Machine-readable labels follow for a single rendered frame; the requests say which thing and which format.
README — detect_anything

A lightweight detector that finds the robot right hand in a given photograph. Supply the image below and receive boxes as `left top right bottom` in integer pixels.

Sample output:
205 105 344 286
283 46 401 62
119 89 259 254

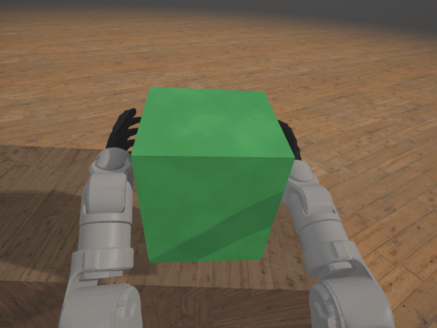
278 120 301 161

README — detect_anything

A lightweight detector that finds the right robot forearm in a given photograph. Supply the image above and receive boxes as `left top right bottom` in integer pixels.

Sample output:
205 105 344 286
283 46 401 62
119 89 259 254
281 160 395 325

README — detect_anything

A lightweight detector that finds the pedestal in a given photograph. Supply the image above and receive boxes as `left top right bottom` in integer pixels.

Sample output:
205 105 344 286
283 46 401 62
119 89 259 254
0 145 319 328

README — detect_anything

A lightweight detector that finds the robot left hand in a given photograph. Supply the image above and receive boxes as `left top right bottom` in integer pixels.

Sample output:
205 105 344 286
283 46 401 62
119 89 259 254
105 108 141 155

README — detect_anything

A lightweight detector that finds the carton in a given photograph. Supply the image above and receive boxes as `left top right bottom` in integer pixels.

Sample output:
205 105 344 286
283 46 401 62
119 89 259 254
130 87 295 263

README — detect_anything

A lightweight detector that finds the right robot upper arm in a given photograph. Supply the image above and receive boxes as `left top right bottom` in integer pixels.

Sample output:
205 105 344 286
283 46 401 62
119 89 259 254
309 275 395 328

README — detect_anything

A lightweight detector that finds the left robot forearm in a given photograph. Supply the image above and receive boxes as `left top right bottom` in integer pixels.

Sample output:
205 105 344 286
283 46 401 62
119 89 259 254
58 148 134 328

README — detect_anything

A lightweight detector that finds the left robot upper arm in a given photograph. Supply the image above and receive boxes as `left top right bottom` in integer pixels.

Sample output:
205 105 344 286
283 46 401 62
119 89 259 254
59 283 143 328

